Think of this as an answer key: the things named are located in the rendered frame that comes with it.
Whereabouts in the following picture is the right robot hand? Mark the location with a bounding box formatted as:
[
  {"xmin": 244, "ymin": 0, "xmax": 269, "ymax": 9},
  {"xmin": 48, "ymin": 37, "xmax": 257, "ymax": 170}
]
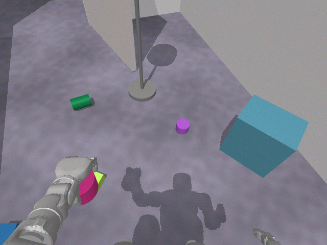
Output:
[{"xmin": 253, "ymin": 228, "xmax": 281, "ymax": 245}]

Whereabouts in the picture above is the left robot hand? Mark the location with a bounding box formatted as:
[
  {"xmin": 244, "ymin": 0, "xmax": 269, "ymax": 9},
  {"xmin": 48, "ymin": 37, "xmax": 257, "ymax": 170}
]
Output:
[{"xmin": 55, "ymin": 156, "xmax": 98, "ymax": 206}]

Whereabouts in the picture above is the left robot arm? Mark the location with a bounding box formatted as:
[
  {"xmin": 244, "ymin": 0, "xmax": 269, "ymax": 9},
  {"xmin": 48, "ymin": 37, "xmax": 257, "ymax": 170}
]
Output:
[{"xmin": 2, "ymin": 176, "xmax": 80, "ymax": 245}]

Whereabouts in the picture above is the floor lamp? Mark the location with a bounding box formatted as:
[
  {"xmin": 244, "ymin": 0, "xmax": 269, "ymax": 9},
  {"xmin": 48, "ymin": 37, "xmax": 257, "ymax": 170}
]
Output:
[{"xmin": 128, "ymin": 0, "xmax": 156, "ymax": 102}]

